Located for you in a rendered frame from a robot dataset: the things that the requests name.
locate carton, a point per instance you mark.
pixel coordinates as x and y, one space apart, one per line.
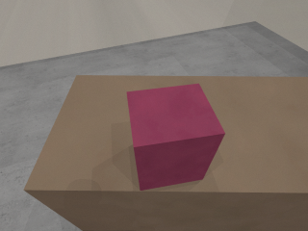
176 134

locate pedestal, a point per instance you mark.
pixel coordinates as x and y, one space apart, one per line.
257 181

